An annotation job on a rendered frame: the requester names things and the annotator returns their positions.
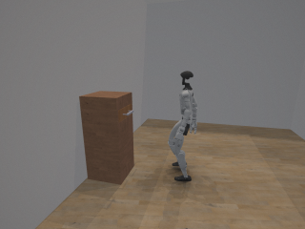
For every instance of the right robot forearm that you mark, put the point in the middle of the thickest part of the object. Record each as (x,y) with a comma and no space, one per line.
(194,111)

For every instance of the left robot upper arm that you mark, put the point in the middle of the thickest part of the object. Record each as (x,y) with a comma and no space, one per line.
(186,99)

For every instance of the handle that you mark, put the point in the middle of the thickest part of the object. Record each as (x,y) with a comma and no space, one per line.
(130,112)

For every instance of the robot right hand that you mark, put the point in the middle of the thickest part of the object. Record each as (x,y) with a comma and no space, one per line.
(193,127)

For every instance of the left robot forearm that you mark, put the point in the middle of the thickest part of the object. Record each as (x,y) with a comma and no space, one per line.
(185,120)

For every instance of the robot left hand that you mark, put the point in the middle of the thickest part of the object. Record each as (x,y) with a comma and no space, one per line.
(178,136)

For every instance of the right robot upper arm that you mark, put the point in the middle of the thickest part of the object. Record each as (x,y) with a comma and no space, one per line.
(194,102)

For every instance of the drawer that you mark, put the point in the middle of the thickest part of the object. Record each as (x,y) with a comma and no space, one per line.
(122,112)

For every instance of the cabinet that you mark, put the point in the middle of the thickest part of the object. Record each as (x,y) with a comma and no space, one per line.
(108,143)

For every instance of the right robot foot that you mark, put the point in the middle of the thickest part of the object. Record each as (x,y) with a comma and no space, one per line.
(176,163)

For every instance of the robot right thigh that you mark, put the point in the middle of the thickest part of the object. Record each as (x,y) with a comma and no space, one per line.
(173,132)

